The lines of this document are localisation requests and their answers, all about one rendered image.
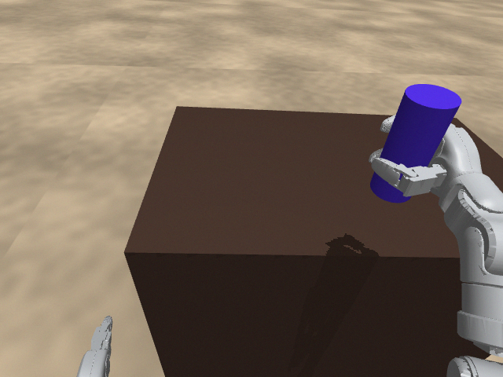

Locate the can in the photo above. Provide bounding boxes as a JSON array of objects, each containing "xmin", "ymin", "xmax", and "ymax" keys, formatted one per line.
[{"xmin": 370, "ymin": 84, "xmax": 461, "ymax": 203}]

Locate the right robot arm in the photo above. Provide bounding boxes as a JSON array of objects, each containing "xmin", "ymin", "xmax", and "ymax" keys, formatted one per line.
[{"xmin": 439, "ymin": 173, "xmax": 503, "ymax": 377}]

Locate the left robot hand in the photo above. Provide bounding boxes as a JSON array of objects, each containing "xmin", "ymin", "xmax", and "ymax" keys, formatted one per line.
[{"xmin": 76, "ymin": 316, "xmax": 112, "ymax": 377}]

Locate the right robot hand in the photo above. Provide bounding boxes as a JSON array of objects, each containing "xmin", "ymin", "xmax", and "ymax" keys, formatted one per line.
[{"xmin": 369, "ymin": 115, "xmax": 483, "ymax": 198}]

